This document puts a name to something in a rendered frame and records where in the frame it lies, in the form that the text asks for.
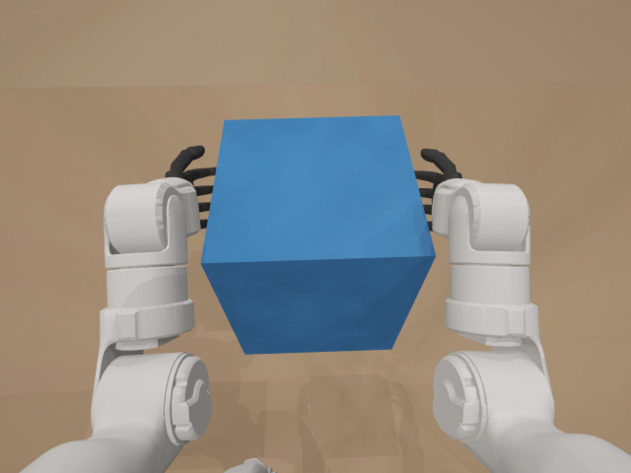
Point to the robot right forearm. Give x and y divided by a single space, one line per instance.
487 225

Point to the robot left upper arm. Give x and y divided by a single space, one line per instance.
146 408

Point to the robot left forearm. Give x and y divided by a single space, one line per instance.
146 229

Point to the robot right upper arm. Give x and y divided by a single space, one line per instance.
498 403

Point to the robot right hand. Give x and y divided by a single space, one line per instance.
445 165

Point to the robot left hand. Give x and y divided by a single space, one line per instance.
181 162

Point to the robot left shin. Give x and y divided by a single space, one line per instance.
255 460

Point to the carton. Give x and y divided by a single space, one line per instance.
317 238

